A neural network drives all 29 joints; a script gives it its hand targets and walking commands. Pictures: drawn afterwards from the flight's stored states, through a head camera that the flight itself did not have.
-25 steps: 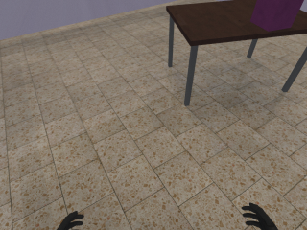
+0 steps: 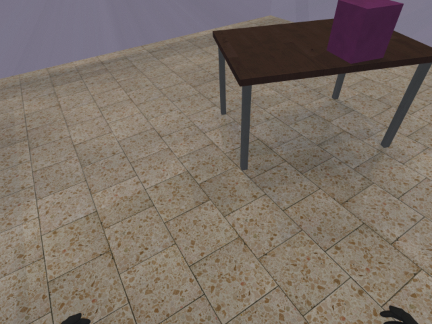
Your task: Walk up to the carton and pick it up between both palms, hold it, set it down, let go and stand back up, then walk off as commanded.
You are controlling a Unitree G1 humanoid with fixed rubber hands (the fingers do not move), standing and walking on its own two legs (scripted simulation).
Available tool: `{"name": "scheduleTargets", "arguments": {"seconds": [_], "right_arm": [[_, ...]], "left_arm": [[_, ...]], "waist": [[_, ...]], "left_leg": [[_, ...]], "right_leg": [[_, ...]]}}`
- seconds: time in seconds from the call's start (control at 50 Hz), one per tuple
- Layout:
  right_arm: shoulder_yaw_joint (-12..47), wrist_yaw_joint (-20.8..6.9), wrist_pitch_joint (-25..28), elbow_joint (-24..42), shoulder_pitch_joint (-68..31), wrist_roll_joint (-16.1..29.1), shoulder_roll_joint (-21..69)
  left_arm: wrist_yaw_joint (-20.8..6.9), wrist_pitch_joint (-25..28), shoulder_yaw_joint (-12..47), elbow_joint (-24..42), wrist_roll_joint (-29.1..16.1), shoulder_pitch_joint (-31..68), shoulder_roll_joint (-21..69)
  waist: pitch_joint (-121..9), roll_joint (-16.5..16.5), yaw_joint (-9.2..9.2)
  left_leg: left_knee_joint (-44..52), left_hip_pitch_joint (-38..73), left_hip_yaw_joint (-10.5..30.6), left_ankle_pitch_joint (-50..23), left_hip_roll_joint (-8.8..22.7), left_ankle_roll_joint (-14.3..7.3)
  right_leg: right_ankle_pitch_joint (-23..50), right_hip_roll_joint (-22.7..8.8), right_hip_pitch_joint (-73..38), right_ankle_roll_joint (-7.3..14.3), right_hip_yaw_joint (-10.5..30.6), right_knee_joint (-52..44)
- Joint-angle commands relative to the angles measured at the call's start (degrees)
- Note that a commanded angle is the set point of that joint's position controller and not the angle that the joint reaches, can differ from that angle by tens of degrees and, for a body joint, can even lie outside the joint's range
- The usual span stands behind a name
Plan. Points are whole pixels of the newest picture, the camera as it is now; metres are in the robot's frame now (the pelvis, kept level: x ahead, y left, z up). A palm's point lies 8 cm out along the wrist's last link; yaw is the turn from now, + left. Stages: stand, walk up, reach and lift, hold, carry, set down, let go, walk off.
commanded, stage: walk up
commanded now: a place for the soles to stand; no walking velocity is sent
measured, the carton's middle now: (361, 29) +1.49 -0.74 +0.03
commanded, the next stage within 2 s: none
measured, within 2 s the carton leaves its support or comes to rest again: neither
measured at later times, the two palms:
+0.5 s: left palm (137, 265) +0.30 +0.20 -0.07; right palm out of the picture +0.25 -0.43 -0.05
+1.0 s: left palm (180, 209) +0.45 +0.12 -0.07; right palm (431, 193) +0.46 -0.52 -0.06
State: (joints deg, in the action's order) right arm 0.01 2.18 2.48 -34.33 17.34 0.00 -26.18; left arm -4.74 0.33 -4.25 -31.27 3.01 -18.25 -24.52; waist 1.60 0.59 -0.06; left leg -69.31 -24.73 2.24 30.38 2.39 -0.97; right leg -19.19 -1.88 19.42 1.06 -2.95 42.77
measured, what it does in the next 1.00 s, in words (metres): walks ahead: left foot, then right foot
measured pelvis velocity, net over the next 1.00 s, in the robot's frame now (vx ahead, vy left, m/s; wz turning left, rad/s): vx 0.35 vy -0.19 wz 0.06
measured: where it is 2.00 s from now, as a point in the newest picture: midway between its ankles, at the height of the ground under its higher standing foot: (318, 252)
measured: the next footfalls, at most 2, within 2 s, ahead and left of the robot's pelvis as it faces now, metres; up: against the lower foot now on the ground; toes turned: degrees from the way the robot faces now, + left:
left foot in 0.20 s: +0.19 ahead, +0.13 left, +0.00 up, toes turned +2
right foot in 0.52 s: +0.31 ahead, -0.27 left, +0.00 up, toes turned -4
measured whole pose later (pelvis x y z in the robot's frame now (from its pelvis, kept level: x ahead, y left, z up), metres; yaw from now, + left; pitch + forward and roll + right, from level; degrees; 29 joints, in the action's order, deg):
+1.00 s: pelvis +0.35 -0.19 -0.01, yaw +4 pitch -3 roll +2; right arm 0.0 4.1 2.3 -34.3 21.7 0.0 -27.1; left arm -3.5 -2.3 -4.2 -27.0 2.0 -20.5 -26.2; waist 2.0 -4.6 0.0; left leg -42.6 -23.7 0.6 16.6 0.8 -0.4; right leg -30.6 -1.0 20.7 2.8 -1.9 63.6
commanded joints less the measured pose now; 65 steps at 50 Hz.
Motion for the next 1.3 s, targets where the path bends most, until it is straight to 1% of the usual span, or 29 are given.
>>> {"name": "scheduleTargets", "arguments": {"seconds": [0.0,0.08,0.16,0.18,0.2,0.22,0.24,0.3,0.44,0.46,0.5,0.52,0.54,0.56,0.64,0.76,0.84,0.88,0.9,0.92,0.98,1.1,1.14,1.16,1.18,1.2,1.22,1.24,1.28], "right_arm": [[-6.62,-1.51,0.47,5.42,-2.11,-0.23,-12.13],[-5.94,-1.81,0.6,5.18,-1.43,-0.12,-10.85],[-7.19,0.58,1.12,-1.68,17.53,-0.31,-11.82],[-8.12,1.35,0.71,-1.73,20.31,-1.38,-14.74],[-8.39,2.23,0.77,-0.05,20.3,-3.0,-18.31],[-8.24,3.14,0.57,2.8,13.77,-3.47,-18.56],[-8.88,3.74,1.05,3.9,9.01,-3.05,-19.31],[-8.88,3.81,3.05,4.34,5.16,-3.18,-18.73],[-8.67,3.09,2.83,6.93,-1.87,-2.77,-18.13],[-8.33,2.88,2.4,7.39,-4.33,-2.59,-17.68],[-5.29,2.04,1.43,6.2,0.42,-2.84,-10.16],[-3.44,1.68,1.56,9.94,-2.69,-1.16,-3.86],[-6.06,2.46,0.72,11.05,-3.0,0.11,-10.09],[-7.11,2.66,0.29,11.03,-4.19,-0.13,-13.0],[-7.16,0.66,0.61,5.95,-1.44,0.43,-13.79],[-5.07,-0.66,0.99,5.32,-2.09,0.28,-9.72],[-5.46,1.0,1.42,0.36,10.83,-0.04,-9.73],[-7.75,2.93,0.68,-1.59,19.24,-1.45,-15.33],[-8.87,3.9,0.21,-0.33,21.94,-2.4,-20.72],[-9.09,4.6,-0.31,1.2,19.26,-1.96,-20.18],[-8.66,4.61,1.23,3.09,11.19,-2.26,-19.19],[-9.03,3.95,2.16,6.53,0.68,-3.04,-19.58],[-8.54,3.55,1.52,7.8,-5.21,-2.41,-18.25],[-7.32,3.25,0.96,7.4,-4.09,-2.67,-15.47],[-5.26,2.79,0.53,7.22,-2.36,-2.82,-10.39],[-3.89,2.57,0.48,9.95,-4.58,-1.19,-5.12],[-6.37,3.36,-0.12,11.44,-2.98,0.21,-9.63],[-7.5,3.47,-0.38,11.22,-2.34,-0.1,-12.93],[-7.83,2.48,-0.16,8.18,-1.54,0.07,-15.07]], "left_arm": [[1.63,1.2,-5.12,5.87,-0.96,1.25,-14.67],[1.09,0.33,-4.84,6.89,-0.16,0.18,-14.38],[0.41,-0.51,-2.77,7.93,0.67,4.35,-8.5],[0.24,-0.49,-1.87,8.78,0.35,4.34,-6.62],[0.25,-0.56,-1.55,11.17,-0.24,7.08,-5.45],[0.24,-1.49,-3.9,14.35,0.37,11.01,-11.9],[-0.03,-1.97,-4.95,14.62,0.01,10.52,-15.2],[-0.89,-0.94,-5.24,12.99,0.01,5.52,-13.25],[-2.26,-0.41,-4.35,11.26,-1.66,2.08,-10.56],[-1.86,-0.21,-4.65,9.34,-1.6,-3.73,-10.23],[0.1,0.85,-6.48,3.85,-1.37,-16.38,-14.27],[0.84,1.07,-7.22,5.79,-0.12,-15.49,-18.71],[0.61,1.1,-6.98,8.78,-0.77,-8.71,-21.08],[0.99,1.13,-7.03,9.5,-1.57,-5.13,-20.06],[2.58,1.09,-5.2,7.29,-2.26,-3.8,-16.24],[1.95,0.37,-4.73,8.39,-0.93,-4.77,-14.43],[1.53,-0.69,-2.92,9.52,-1.02,0.47,-10.75],[1.46,-0.34,-1.22,11.0,-1.09,0.52,-7.69],[1.44,-0.62,-1.64,13.57,-0.73,3.46,-7.98],[1.72,-1.77,-4.15,16.01,-0.02,8.89,-14.66],[1.34,-1.8,-4.38,15.08,-0.66,6.3,-13.13],[-1.14,-1.76,-4.37,13.36,-1.57,2.51,-11.53],[-1.16,-1.6,-4.73,9.54,-1.97,-5.72,-10.78],[-0.61,-1.19,-5.74,6.6,-1.94,-11.76,-12.39],[0.16,-0.87,-6.52,4.42,-1.86,-16.23,-14.12],[0.92,-0.45,-6.99,6.01,-0.74,-15.73,-18.49],[0.87,-0.26,-7.03,9.94,-1.26,-7.21,-21.1],[1.12,0.06,-7.04,10.56,-1.9,-3.67,-20.4],[2.29,0.03,-6.67,8.72,-2.11,-4.43,-18.38]], "waist": [[6.17,-13.01,-3.83],[4.06,-11.96,-4.69],[-7.6,0.58,4.5],[-8.22,7.92,6.5],[-4.56,13.92,7.21],[1.25,8.45,6.47],[5.4,4.43,4.56],[3.87,2.59,0.79],[-1.84,12.55,-0.74],[-3.76,10.54,-4.72],[-11.01,-8.72,-10.2],[-6.78,-22.74,-11.17],[-1.59,-19.05,-8.44],[3.59,-12.0,-6.32],[8.84,-10.37,-3.64],[6.09,-10.87,-5.82],[-3.31,-6.23,0.63],[-9.62,2.44,5.55],[-8.6,14.35,7.85],[-4.84,7.54,8.57],[2.47,1.41,2.96],[-0.35,13.09,0.37],[-1.07,10.44,-5.22],[-3.85,2.64,-7.85],[-5.85,-8.83,-10.63],[-2.37,-21.16,-11.68],[1.79,-18.9,-7.31],[6.14,-13.59,-5.06],[9.07,-7.81,-3.82]], "left_leg": [[11.67,-10.99,-1.67,-4.73,2.27,0.85],[24.24,-2.95,-5.35,-6.05,0.14,0.14],[36.37,30.68,-7.72,-15.42,-3.83,-0.99],[38.16,37.87,5.69,-5.17,2.57,-4.47],[47.88,34.05,32.4,15.26,14.48,-10.19],[56.83,26.08,45.2,30.09,20.79,-16.35],[58.59,19.57,45.88,33.65,22.72,-17.36],[52.85,17.94,33.89,19.47,19.04,-15.2],[42.6,3.36,10.03,3.8,11.9,-10.73],[37.84,-2.54,5.18,1.9,10.48,-8.65],[7.39,-11.09,-3.45,-2.26,3.38,-3.56],[-5.09,-24.88,-1.8,8.84,-4.89,-0.54],[-9.94,-27.19,3.82,8.53,-2.96,-0.06],[-13.03,-28.21,5.9,4.09,-0.66,0.57],[1.28,-17.92,1.9,-5.23,3.5,0.31],[23.49,-9.97,-4.94,-6.57,0.67,0.17],[38.2,13.33,-11.33,-21.09,-5.62,-0.54],[37.05,33.14,7.12,-13.34,2.59,-7.18],[44.85,36.65,36.74,-2.95,15.55,-14.13],[48.76,32.66,45.87,4.46,20.47,-19.26],[46.81,24.05,35.78,-0.06,19.91,-17.38],[42.25,3.85,14.96,-0.86,13.06,-12.56],[37.17,-10.21,5.45,7.08,9.8,-8.21],[25.53,-12.86,1.83,9.16,6.73,-5.88],[9.96,-18.05,-3.35,9.55,2.2,-3.77],[-4.43,-26.39,-3.66,10.66,-4.8,-0.73],[-9.14,-26.79,1.72,11.21,-2.91,-0.26],[-12.28,-27.16,3.64,6.09,-0.11,0.58],[-8.4,-23.69,0.94,-0.87,3.46,0.07]], "right_leg": [[-25.25,-14.92,-1.6,13.84,20.45,-28.77],[-20.92,-13.62,-1.96,12.5,14.52,-26.66],[-20.87,-4.86,11.4,6.67,2.13,-2.1],[-19.89,-2.01,21.67,4.32,0.34,8.67],[-17.51,1.8,31.89,1.42,2.3,21.3],[-18.63,-1.46,35.48,-0.13,7.18,27.59],[-15.52,-4.43,34.27,-0.41,9.2,30.06],[-10.03,-7.35,30.63,0.32,11.09,26.92],[1.18,-4.54,5.7,0.11,3.15,5.46],[5.57,-2.54,-6.3,0.31,-0.6,0.56],[-0.44,-0.4,-25.12,0.43,2.83,-4.82],[-21.77,-14.19,-20.66,4.52,29.5,-17.83],[-41.88,-20.26,-14.42,12.21,48.26,-32.18],[-46.86,-20.52,-11.13,12.34,48.47,-34.17],[-20.73,-15.24,-4.19,11.46,22.52,-25.45],[0.58,-14.1,-10.01,11.21,10.83,-22.43],[13.38,-7.41,-6.42,6.4,-1.06,-4.91],[14.43,-4.16,11.3,2.55,-1.23,13.76],[-10.69,2.32,26.02,-0.68,1.06,24.59],[-18.99,-0.99,31.22,-1.58,8.77,29.0],[-16.01,-5.26,31.96,-1.01,11.13,30.75],[-4.88,-4.86,11.37,-0.21,6.15,11.82],[6.32,-2.3,-9.25,0.15,0.07,2.47],[4.39,0.95,-17.94,-0.73,-0.75,-0.15],[-1.47,0.77,-23.42,-0.05,1.55,-3.5],[-25.57,-12.47,-15.83,3.86,27.24,-18.6],[-46.1,-19.75,-9.12,11.76,47.97,-34.32],[-50.18,-20.41,-6.66,13.44,49.57,-36.35],[-33.47,-17.44,-5.38,10.97,35.3,-27.12]]}}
